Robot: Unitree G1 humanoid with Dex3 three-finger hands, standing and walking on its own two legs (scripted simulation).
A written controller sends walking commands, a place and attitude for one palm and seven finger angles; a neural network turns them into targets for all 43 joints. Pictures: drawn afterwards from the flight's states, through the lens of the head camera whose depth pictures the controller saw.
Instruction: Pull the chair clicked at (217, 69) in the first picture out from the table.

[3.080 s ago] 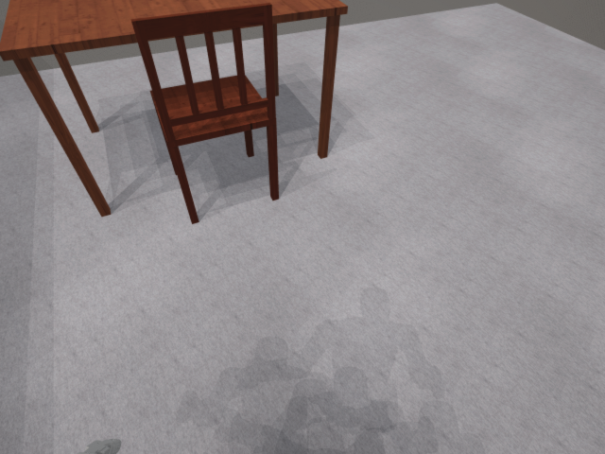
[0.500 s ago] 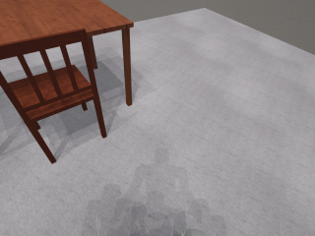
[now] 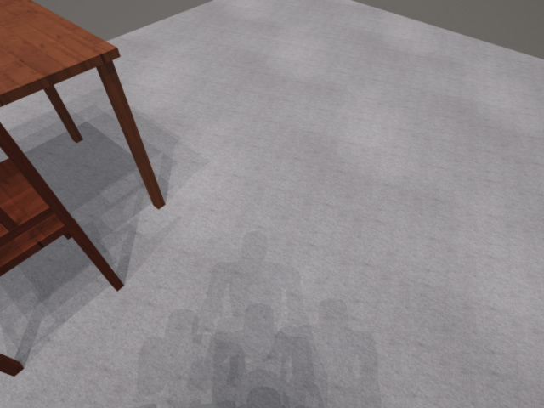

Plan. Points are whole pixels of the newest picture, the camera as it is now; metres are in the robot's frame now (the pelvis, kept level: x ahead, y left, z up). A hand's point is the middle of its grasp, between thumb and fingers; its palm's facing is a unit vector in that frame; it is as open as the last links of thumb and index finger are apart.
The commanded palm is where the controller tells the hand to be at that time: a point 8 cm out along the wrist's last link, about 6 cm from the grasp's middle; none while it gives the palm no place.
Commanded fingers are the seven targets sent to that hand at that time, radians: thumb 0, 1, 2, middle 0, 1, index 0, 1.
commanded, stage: walk to a spot facing it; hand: left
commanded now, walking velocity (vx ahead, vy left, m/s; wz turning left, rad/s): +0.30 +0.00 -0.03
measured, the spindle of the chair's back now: out of the picture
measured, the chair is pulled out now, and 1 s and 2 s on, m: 0.00 0.00 0.00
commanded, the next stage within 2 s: turn to face it in 0.08 s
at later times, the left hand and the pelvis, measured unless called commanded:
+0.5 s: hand (130, 397) +0.17 +0.25 -0.18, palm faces +0.16 -0.98 -0.15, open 7.4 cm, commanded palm none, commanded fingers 0.00 0.90 0.90 -0.20 -0.30 -0.20 -0.30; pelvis +0.16 +0.07 +0.01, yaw +4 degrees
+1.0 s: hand (131, 361) +0.21 +0.25 -0.13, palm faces +0.38 -0.87 -0.30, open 7.4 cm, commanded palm none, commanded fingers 0.00 0.90 0.90 -0.20 -0.30 -0.20 -0.30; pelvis +0.18 +0.02 +0.01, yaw +23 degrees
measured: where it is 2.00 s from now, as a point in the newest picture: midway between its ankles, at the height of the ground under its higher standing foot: outside the picture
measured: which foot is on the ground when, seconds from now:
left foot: up 0.00-0.30, down 0.32-0.90, up 0.92-1.00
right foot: down 0.00-0.34, up 0.36-0.88, down 0.90-1.00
